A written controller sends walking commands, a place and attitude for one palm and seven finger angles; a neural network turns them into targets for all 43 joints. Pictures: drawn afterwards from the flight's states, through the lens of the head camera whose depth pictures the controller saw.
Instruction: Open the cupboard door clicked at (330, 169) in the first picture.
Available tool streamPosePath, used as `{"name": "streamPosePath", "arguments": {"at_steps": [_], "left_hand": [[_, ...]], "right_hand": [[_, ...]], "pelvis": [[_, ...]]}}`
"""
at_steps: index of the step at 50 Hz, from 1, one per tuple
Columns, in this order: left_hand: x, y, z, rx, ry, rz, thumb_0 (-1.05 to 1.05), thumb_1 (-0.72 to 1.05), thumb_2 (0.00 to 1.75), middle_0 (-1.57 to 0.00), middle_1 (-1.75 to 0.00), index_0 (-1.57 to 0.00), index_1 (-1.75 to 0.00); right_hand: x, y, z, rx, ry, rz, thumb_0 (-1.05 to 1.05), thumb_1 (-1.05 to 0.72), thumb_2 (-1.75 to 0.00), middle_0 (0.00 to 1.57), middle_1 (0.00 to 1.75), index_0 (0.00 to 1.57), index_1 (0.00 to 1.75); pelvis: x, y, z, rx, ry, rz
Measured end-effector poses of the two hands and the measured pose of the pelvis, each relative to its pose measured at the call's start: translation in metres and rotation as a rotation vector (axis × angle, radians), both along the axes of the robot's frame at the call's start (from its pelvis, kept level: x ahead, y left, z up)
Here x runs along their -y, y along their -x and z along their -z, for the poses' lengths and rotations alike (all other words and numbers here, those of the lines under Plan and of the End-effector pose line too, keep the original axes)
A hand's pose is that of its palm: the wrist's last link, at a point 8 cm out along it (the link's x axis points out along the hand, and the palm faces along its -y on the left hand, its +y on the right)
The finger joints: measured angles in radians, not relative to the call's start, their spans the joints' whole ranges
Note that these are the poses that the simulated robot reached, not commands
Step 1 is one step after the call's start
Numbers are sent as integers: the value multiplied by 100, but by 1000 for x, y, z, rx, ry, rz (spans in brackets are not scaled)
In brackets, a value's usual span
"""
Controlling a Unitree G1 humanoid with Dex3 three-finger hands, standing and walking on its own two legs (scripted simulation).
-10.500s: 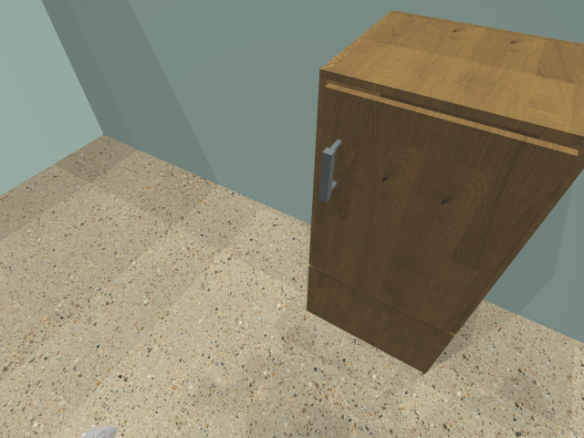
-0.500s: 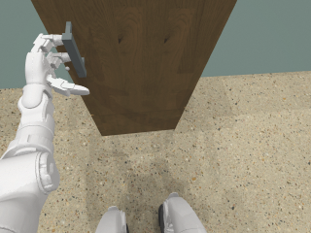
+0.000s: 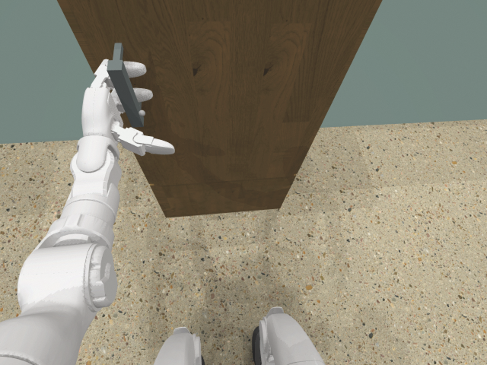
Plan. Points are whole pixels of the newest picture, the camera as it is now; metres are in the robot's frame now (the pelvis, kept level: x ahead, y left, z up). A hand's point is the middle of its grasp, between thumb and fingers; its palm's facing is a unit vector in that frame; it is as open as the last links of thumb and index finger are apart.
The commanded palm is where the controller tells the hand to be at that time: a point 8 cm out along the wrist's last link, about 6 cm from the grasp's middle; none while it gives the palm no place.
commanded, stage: slide the fingers in behind the handle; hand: left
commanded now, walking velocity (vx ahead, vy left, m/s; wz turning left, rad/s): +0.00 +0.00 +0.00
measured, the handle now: (128, 88) +0.56 +0.15 +0.07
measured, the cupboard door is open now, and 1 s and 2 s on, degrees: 0 1 21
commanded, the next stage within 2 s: close the thumb around the handle in 0.54 s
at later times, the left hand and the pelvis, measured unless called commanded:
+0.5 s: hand (146, 114) +0.50 +0.12 +0.06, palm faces +0.03 -1.00 -0.03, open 14.0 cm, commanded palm +0.48 +0.16 +0.06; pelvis +0.00 -0.01 +0.00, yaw +0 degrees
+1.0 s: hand (145, 115) +0.50 +0.12 +0.06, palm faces +0.01 -1.00 -0.03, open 10.4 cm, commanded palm +0.48 +0.16 +0.06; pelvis +0.00 -0.01 +0.00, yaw +0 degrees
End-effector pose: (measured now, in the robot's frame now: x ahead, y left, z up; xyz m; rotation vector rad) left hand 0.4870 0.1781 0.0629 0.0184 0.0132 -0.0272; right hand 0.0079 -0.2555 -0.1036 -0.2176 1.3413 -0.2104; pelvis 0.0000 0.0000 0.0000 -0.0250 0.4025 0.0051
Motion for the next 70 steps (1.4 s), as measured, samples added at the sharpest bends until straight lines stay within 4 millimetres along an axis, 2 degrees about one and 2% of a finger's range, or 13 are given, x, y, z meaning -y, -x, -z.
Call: {"name": "streamPosePath", "arguments": {"at_steps": [2, 22, 37, 45, 62, 66, 70], "left_hand": [[5, 0, 1, -2, 9, -12, -1, -50, 30, -30, -120, -30, -121], [7, 3, 1, 0, -14, -50, -1, -50, 30, -30, -120, -29, -122], [7, 6, 1, 1, -17, -51, -1, -47, 31, -30, -121, -28, -122], [6, 5, 1, 1, -14, -43, -1, -20, 43, -32, -123, -30, -124], [5, 2, 1, 3, -9, -33, 1, 67, 80, -39, -133, -37, -133], [6, 3, 1, 4, -6, -36, 1, 79, 85, -39, -134, -38, -134], [6, 3, 1, 4, -1, -41, 1, 79, 84, -39, -135, -37, -135]], "right_hand": [[0, 0, 1, 4, -3, 0, 0, -91, -90, 21, 30, 21, 30], [6, 8, 4, -21, -11, -2, 0, -91, -90, 21, 30, 21, 30], [9, -1, 4, -3, -7, -14, 0, -91, -90, 21, 30, 20, 30], [8, -4, 3, 10, -6, -13, 0, -91, -90, 21, 30, 21, 30], [4, 1, 3, 4, -2, -7, 0, -91, -90, 21, 30, 21, 30], [3, 4, 4, -2, -5, -2, 0, -91, -90, 21, 30, 21, 30], [2, 6, 3, -7, -7, 2, 0, -91, -90, 21, 30, 21, 30]], "pelvis": [[0, 0, 0, 1, -2, 2], [5, 2, 1, -1, -10, -2], [7, 1, 0, 3, -11, -6], [6, 1, 0, 5, -10, -4], [3, 2, 1, 1, -7, -2], [2, 2, 1, 0, -7, 0], [1, 2, 1, 1, -7, 2]]}}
